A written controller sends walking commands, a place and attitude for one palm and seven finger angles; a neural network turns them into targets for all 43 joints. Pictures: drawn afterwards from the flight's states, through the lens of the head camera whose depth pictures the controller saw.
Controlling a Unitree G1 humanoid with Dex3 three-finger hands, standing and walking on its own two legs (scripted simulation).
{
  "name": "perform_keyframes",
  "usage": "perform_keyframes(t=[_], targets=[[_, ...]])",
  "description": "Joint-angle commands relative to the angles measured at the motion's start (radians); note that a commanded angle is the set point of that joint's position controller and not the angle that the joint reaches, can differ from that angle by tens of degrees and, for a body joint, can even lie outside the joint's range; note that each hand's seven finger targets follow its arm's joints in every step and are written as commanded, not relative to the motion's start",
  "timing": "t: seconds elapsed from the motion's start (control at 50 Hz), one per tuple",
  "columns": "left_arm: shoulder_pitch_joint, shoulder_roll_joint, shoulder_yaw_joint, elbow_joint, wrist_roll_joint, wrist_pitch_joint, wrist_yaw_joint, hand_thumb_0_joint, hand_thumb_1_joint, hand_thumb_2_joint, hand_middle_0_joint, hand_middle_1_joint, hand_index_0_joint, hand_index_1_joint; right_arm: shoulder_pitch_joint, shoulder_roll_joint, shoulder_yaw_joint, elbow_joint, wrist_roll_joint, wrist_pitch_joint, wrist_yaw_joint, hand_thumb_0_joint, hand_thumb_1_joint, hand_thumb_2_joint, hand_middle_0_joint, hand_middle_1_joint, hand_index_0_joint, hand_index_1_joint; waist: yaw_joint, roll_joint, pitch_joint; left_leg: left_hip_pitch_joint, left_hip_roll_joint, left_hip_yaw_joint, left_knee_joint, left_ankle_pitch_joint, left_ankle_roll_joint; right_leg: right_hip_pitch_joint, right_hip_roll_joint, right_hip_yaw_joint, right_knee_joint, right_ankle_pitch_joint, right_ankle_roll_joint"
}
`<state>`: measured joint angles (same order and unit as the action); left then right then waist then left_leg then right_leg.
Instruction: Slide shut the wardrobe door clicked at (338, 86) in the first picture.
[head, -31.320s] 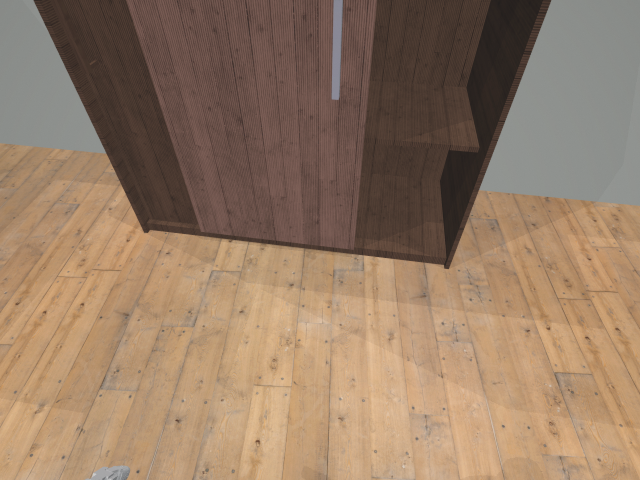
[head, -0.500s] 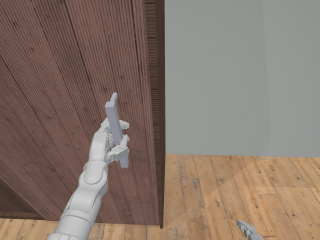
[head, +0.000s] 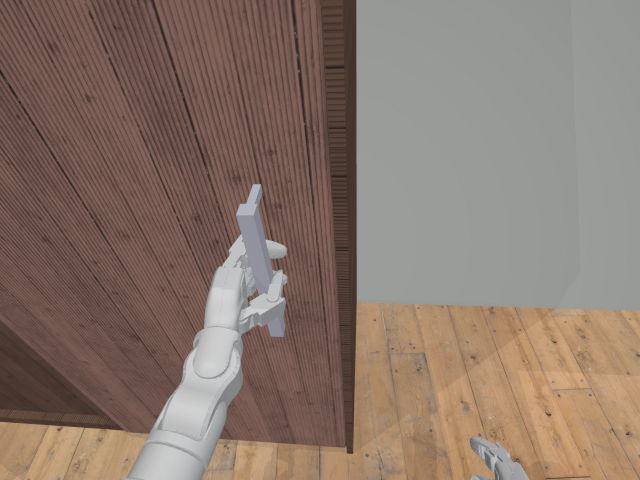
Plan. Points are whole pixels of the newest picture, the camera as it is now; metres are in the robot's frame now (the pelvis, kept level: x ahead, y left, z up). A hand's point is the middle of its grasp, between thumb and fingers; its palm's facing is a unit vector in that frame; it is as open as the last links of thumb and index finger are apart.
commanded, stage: loosen the grip on the handle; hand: left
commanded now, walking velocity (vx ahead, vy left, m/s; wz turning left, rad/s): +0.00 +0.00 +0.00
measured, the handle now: (267, 268) +0.36 +0.13 +0.08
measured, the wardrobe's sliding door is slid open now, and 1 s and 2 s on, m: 0.00 0.00 0.00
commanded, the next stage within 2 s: slip the hand off the handle in 0.62 s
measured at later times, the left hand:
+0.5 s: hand (272, 294) +0.31 +0.11 +0.10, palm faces +0.16 -0.98 -0.15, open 13.1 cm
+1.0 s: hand (267, 287) +0.33 +0.12 +0.09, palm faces +0.06 -0.99 -0.13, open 13.5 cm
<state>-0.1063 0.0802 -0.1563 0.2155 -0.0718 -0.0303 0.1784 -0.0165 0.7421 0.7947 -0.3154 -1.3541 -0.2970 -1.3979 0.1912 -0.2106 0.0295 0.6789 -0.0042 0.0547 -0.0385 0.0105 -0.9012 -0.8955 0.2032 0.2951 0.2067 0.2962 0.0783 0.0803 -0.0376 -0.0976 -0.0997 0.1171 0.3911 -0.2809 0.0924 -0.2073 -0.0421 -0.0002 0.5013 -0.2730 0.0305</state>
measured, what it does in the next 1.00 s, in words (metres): steps on the spot: left foot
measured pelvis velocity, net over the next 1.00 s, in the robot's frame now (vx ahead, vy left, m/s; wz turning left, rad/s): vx -0.03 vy -0.08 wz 0.07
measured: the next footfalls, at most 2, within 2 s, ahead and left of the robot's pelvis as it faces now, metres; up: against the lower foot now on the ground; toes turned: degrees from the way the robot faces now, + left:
left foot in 0.78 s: +0.04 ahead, +0.05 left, +0.00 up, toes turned +3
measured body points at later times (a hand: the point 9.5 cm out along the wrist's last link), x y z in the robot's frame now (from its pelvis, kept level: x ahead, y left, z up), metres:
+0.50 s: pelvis -0.05 -0.11 -0.01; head -0.05 -0.12 +0.44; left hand +0.30 +0.16 +0.11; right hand +0.11 -0.37 -0.11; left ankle -0.04 +0.03 -0.74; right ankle +0.00 -0.14 -0.74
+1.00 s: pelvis -0.03 -0.08 -0.02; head -0.02 -0.09 +0.43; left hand +0.32 +0.17 +0.10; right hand +0.14 -0.31 -0.13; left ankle +0.00 +0.04 -0.74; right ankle +0.00 -0.14 -0.74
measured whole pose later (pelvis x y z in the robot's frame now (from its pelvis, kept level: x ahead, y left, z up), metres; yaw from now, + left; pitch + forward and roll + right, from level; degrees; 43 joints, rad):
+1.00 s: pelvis -0.03 -0.08 -0.02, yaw +4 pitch +4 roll +0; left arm -0.38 0.28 0.11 0.52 -0.15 -0.12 -0.14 -0.01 -0.54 0.20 -0.41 -1.25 -0.46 -1.23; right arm 0.21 -0.26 0.00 0.70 0.07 -0.08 -0.01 0.01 -0.90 -0.90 0.20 0.29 0.20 0.30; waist 0.01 0.05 -0.07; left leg -0.47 -0.01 -0.02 0.70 -0.30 0.00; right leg -0.44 0.06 -0.08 0.68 -0.32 -0.07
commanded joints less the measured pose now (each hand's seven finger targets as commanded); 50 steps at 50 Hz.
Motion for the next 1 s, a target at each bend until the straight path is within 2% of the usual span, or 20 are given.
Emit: perform_keyframes(t=[0.0, 0.02, 0.04, 0.06, 0.1, 0.12, 0.16, 0.18, 0.24, 0.34, 0.4, 0.42, 0.46, 0.6, 0.66, 0.7, 0.76, 0.86, 0.9, 0.98], targets=[[-0.34, -0.096, -0.168, -0.261, 0.031, -0.071, -0.086, 0.0, 0.9, 0.9, -0.45, -1.4, -0.45, -1.4, -0.12, -0.109, -0.042, -0.166, 0.012, -0.054, -0.015, 0.0, -0.9, -0.9, 0.2, 0.3, 0.2, 0.3, -0.087, -0.099, -0.212, 0.151, 0.296, -0.16, -0.018, 0.639, -0.153, -0.005, -0.062, 0.069, -0.041, 0.294, -0.048], [-0.975, 0.744, 0.607, -0.47, 0.171, -0.12, -0.029, 0.0, 0.9, 0.9, -0.45, -1.4, -0.45, -1.4, -0.013, -0.147, -0.124, -0.192, -0.01, -0.11, -0.006, 0.0, -0.9, -0.9, 0.2, 0.3, 0.2, 0.3, -0.071, -0.512, 0.051, 0.053, 0.31, -0.225, -0.073, 0.77, -0.054, -0.209, 0.05, 0.09, 0.032, 0.151, -0.01], [-0.583, 0.08, 0.158, 0.122, 0.135, 0.022, -0.107, 0.0, 0.779, 0.842, -0.45, -1.4, -0.45, -1.4, -0.097, -0.123, -0.077, -0.15, 0.024, -0.2, 0.006, 0.0, -0.9, -0.9, 0.2, 0.3, 0.2, 0.3, -0.135, -0.372, -0.235, 0.202, 0.23, -0.31, -0.047, 1.065, -0.093, -0.163, 0.144, -0.063, 0.14, 0.316, -0.036], [-0.388, 0.014, 0.116, -0.062, -0.002, 0.06, -0.163, 0.0, 0.658, 0.783, -0.45, -1.4, -0.45, -1.4, -0.002, -0.144, -0.089, -0.151, 0.07, -0.219, 0.028, 0.0, -0.9, -0.9, 0.2, 0.3, 0.2, 0.3, -0.051, -0.086, -0.329, 0.372, 0.253, -0.28, -0.066, 1.252, -0.206, -0.194, 0.075, -0.029, 0.179, 0.095, -0.025], [-0.3, 0.119, 0.263, -0.177, -0.092, 0.052, -0.175, 0.0, 0.417, 0.667, -0.45, -1.4, -0.45, -1.4, -0.026, -0.149, -0.072, -0.146, 0.047, -0.234, 0.025, 0.0, -0.9, -0.9, 0.2, 0.3, 0.2, 0.3, -0.034, 0.085, -0.327, 0.365, 0.212, -0.155, 0.035, 1.114, -0.223, -0.192, 0.038, -0.009, 0.183, 0.068, -0.026], [-0.355, 0.16, 0.272, -0.271, -0.082, 0.018, -0.171, 0.0, 0.296, 0.608, -0.45, -1.4, -0.45, -1.4, -0.048, -0.139, -0.064, -0.163, 0.035, -0.241, 0.036, 0.0, -0.9, -0.9, 0.2, 0.3, 0.2, 0.3, -0.03, 0.07, -0.347, 0.272, 0.182, -0.12, 0.089, 0.955, -0.204, -0.13, 0.036, -0.006, 0.129, 0.105, -0.038], [-0.341, 0.227, 0.308, -0.232, -0.038, -0.052, -0.15, 0.0, 0.054, 0.492, -0.45, -1.4, -0.45, -1.4, -0.042, -0.144, -0.064, -0.167, 0.031, -0.233, 0.059, 0.0, -0.9, -0.9, 0.2, 0.3, 0.2, 0.3, -0.054, -0.068, -0.236, 0.033, 0.16, -0.097, 0.132, 0.559, -0.16, -0.049, 0.049, -0.029, 0.025, 0.199, -0.05], [-0.34, 0.198, 0.264, -0.181, -0.021, -0.074, -0.149, 0.0, -0.067, 0.433, -0.45, -1.4, -0.45, -1.4, -0.042, -0.154, -0.058, -0.173, 0.038, -0.224, 0.067, 0.0, -0.9, -0.9, 0.2, 0.3, 0.2, 0.3, -0.07, -0.121, -0.181, -0.069, 0.136, -0.087, 0.14, 0.398, -0.127, -0.034, 0.048, -0.023, 0.007, 0.296, -0.047], [-0.402, 0.326, 0.34, -0.079, -0.008, -0.089, -0.167, 0.0, -0.429, 0.258, -0.437, -1.383, -0.437, -1.383, -0.036, -0.174, -0.061, -0.172, 0.057, -0.211, 0.052, 0.0, -0.9, -0.9, 0.2, 0.3, 0.2, 0.3, -0.071, -0.109, -0.206, -0.167, 0.111, -0.078, 0.164, 0.276, -0.075, -0.027, 0.037, 0.032, 0.021, 0.338, -0.039], [-0.539, 0.457, 0.406, 0.044, -0.068, -0.1, -0.233, 0.0, -0.55, 0.2, -0.37, -1.3, -0.37, -1.3, -0.088, -0.157, -0.044, -0.191, 0.086, -0.223, 0.012, 0.0, -0.9, -0.9, 0.2, 0.3, 0.2, 0.3, -0.072, -0.125, -0.124, -0.389, 0.085, -0.059, 0.176, -0.079, -0.075, 0.019, -0.059, 0.266, -0.154, -0.181, 0.008], [-0.612, 0.494, 0.436, 0.113, -0.093, -0.102, -0.245, 0.0, -0.55, 0.2, -0.33, -1.25, -0.33, -1.25, -0.102, -0.165, -0.053, -0.175, 0.086, -0.216, 0.013, 0.0, -0.9, -0.9, 0.2, 0.3, 0.2, 0.3, -0.075, -0.166, -0.147, -0.486, 0.095, -0.106, 0.228, -0.111, -0.098, 0.052, -0.124, 0.374, -0.17, -0.286, 0.021], [-0.681, 0.413, 0.355, 0.014, -0.105, -0.117, -0.252, 0.0, -0.55, 0.2, -0.317, -1.233, -0.317, -1.233, -0.122, -0.155, -0.056, -0.188, 0.087, -0.223, 0.023, 0.0, -0.9, -0.9, 0.2, 0.3, 0.2, 0.3, -0.072, -0.117, -0.217, -0.469, 0.09, -0.118, 0.231, -0.091, -0.098, 0.088, -0.132, 0.377, -0.157, -0.261, 0.016], [-0.671, 0.456, 0.406, 0.057, -0.105, -0.131, -0.242, 0.0, -0.55, 0.2, -0.29, -1.2, -0.29, -1.2, -0.096, -0.166, -0.07, -0.163, 0.085, -0.228, 0.025, 0.0, -0.9, -0.9, 0.2, 0.3, 0.2, 0.3, -0.081, -0.146, -0.267, -0.477, 0.096, -0.131, 0.242, -0.08, -0.1, 0.106, -0.129, 0.374, -0.13, -0.201, 0.018], [-0.736, 0.489, 0.405, 0.186, -0.088, -0.104, -0.26, 0.0, -0.55, 0.2, -0.25, -1.15, -0.25, -1.15, -0.091, -0.178, -0.077, -0.133, 0.087, -0.208, 0.031, 0.0, -0.9, -0.9, 0.2, 0.3, 0.2, 0.3, -0.092, -0.164, -0.248, -0.565, 0.103, -0.161, 0.294, -0.095, -0.108, 0.085, -0.168, 0.415, -0.134, -0.276, 0.032], [-0.752, 0.51, 0.435, 0.167, -0.089, -0.124, -0.255, 0.0, -0.55, 0.2, -0.25, -1.15, -0.25, -1.15, -0.092, -0.177, -0.082, -0.128, 0.08, -0.202, 0.033, 0.0, -0.9, -0.9, 0.2, 0.3, 0.2, 0.3, -0.085, -0.155, -0.29, -0.555, 0.106, -0.166, 0.305, -0.081, -0.107, 0.088, -0.158, 0.4, -0.115, -0.273, 0.029], [-0.72, 0.436, 0.376, 0.181, -0.09, -0.128, -0.261, 0.0, -0.55, 0.2, -0.25, -1.15, -0.25, -1.15, -0.095, -0.166, -0.079, -0.133, 0.081, -0.205, 0.036, 0.0, -0.9, -0.9, 0.2, 0.3, 0.2, 0.3, -0.087, -0.151, -0.266, -0.544, 0.107, -0.167, 0.306, -0.085, -0.105, 0.054, -0.151, 0.384, -0.118, -0.297, 0.025], [-0.724, 0.509, 0.439, 0.232, -0.09, -0.121, -0.253, 0.0, -0.55, 0.2, -0.25, -1.15, -0.25, -1.15, -0.093, -0.181, -0.079, -0.114, 0.079, -0.2, 0.029, 0.0, -0.9, -0.9, 0.2, 0.3, 0.2, 0.3, -0.085, -0.202, -0.207, -0.566, 0.11, -0.174, 0.327, -0.088, -0.105, 0.012, -0.151, 0.39, -0.132, -0.349, 0.031], [-0.691, 0.5, 0.443, 0.243, -0.085, -0.1, -0.246, 0.0, -0.55, 0.2, -0.25, -1.15, -0.25, -1.15, -0.094, -0.17, -0.073, -0.122, 0.076, -0.194, 0.027, 0.0, -0.9, -0.9, 0.2, 0.3, 0.2, 0.3, -0.067, -0.165, -0.185, -0.526, 0.109, -0.17, 0.307, -0.084, -0.097, -0.031, -0.129, 0.338, -0.118, -0.347, 0.018], [-0.683, 0.444, 0.402, 0.194, -0.093, -0.098, -0.247, 0.0, -0.55, 0.2, -0.25, -1.15, -0.25, -1.15, -0.096, -0.159, -0.068, -0.142, 0.076, -0.197, 0.027, 0.0, -0.9, -0.9, 0.2, 0.3, 0.2, 0.3, -0.074, -0.174, -0.194, -0.487, 0.107, -0.163, 0.285, -0.077, -0.089, -0.038, -0.116, 0.309, -0.111, -0.312, 0.018], [-0.594, 0.46, 0.432, 0.138, -0.091, -0.092, -0.236, 0.0, -0.55, 0.2, -0.25, -1.15, -0.25, -1.15, -0.083, -0.155, -0.053, -0.169, 0.073, -0.196, 0.019, 0.0, -0.9, -0.9, 0.2, 0.3, 0.2, 0.3, -0.057, -0.174, -0.177, -0.413, 0.104, -0.152, 0.231, -0.03, -0.07, -0.056, -0.068, 0.221, -0.07, -0.179, -0.004]])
